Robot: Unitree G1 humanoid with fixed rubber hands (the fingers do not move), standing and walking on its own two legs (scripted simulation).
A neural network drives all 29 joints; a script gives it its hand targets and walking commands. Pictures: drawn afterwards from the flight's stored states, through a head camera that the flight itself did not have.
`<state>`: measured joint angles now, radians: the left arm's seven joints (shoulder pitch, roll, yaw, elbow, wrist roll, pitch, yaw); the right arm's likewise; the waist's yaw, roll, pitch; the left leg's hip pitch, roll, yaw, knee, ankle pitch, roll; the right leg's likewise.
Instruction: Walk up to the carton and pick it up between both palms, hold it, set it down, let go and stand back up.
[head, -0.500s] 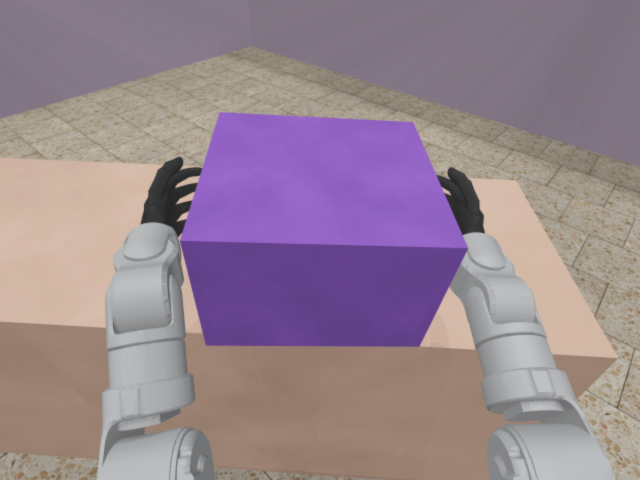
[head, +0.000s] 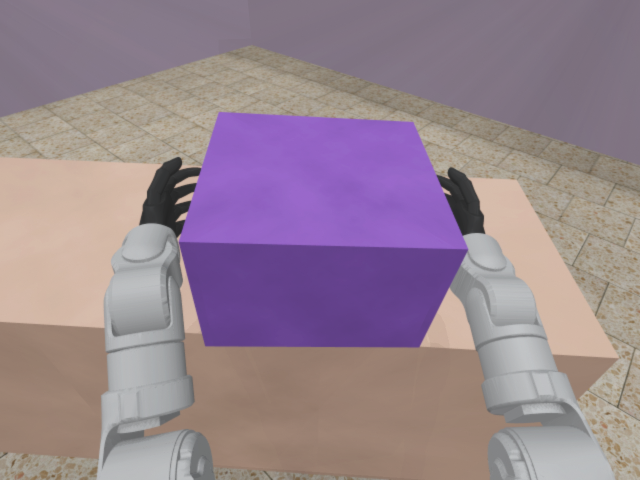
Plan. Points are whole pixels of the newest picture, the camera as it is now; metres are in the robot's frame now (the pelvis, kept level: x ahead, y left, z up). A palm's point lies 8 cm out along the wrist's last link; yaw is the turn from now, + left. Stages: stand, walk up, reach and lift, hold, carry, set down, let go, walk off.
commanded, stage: hold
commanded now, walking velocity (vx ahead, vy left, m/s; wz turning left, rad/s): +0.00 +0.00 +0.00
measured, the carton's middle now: (316, 226) +0.39 +0.00 +0.15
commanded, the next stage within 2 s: none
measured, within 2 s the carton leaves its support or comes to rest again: neither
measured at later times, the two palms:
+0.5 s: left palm (154, 234) +0.35 +0.18 +0.19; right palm (458, 232) +0.35 -0.17 +0.17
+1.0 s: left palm (156, 234) +0.35 +0.18 +0.19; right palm (460, 231) +0.35 -0.17 +0.17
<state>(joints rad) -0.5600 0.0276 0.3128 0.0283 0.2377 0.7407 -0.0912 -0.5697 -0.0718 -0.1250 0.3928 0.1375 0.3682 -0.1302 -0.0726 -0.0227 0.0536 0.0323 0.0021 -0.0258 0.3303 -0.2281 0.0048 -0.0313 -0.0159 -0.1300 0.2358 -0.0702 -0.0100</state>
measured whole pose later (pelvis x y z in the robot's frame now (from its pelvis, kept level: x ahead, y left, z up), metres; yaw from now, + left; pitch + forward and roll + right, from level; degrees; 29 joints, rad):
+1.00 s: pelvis +0.00 +0.00 +0.00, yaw +0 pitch -8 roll -1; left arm -0.53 0.03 0.31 0.04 0.23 0.70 -0.09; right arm -0.56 -0.07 -0.11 0.41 0.13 0.33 -0.13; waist -0.06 -0.04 0.05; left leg 0.04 0.00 -0.03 0.34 -0.23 0.00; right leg -0.02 -0.01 -0.13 0.24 -0.08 -0.01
